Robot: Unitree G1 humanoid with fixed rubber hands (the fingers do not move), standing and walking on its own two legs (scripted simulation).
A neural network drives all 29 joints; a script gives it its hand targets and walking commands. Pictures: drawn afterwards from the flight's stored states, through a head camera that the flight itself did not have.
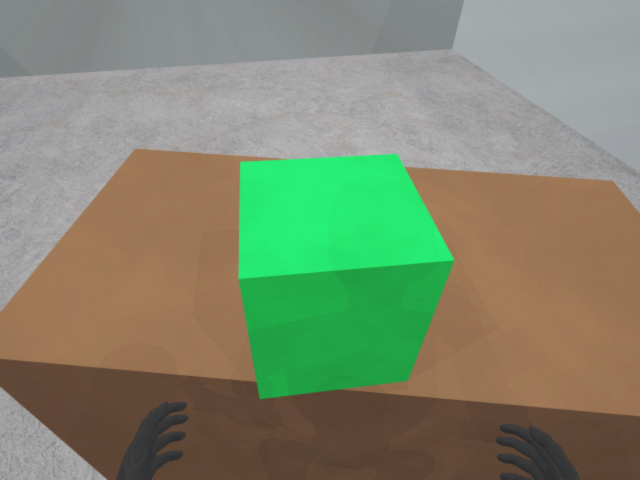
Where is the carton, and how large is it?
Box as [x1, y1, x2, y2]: [239, 154, 453, 398]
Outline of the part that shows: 397,154 240,162 239,283 260,398 407,380 450,270 453,259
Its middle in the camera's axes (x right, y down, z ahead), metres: +0.01 +0.05 +0.53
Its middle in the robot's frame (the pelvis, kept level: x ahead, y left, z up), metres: +0.38 +0.03 +0.08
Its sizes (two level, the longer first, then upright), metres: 0.210 0.200 0.250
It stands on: a pedestal, 0.74 m high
